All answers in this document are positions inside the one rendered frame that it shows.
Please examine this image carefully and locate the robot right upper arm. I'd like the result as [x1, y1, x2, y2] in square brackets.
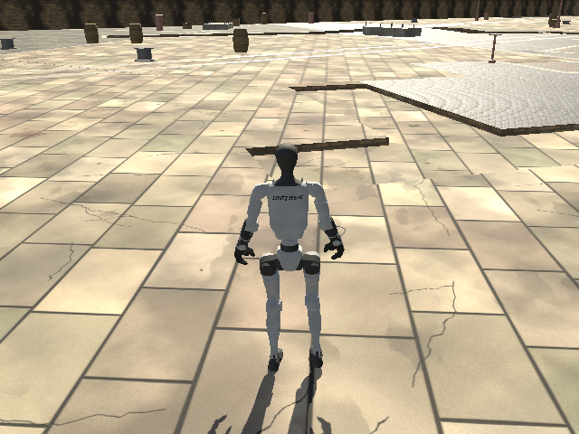
[307, 182, 333, 231]

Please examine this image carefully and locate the robot left upper arm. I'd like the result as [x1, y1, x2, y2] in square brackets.
[244, 183, 269, 232]

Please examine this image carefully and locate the right robot foot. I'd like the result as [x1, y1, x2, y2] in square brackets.
[309, 345, 323, 368]

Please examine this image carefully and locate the robot left hand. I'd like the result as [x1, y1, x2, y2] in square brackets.
[234, 247, 255, 265]

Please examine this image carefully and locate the robot right shin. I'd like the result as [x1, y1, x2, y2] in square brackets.
[308, 293, 321, 355]

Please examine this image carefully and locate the robot left forearm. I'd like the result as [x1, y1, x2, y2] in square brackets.
[236, 218, 253, 250]

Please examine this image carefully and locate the robot right forearm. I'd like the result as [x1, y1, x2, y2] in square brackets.
[324, 216, 342, 246]

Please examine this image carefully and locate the robot right hand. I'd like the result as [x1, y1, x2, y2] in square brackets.
[324, 242, 345, 259]

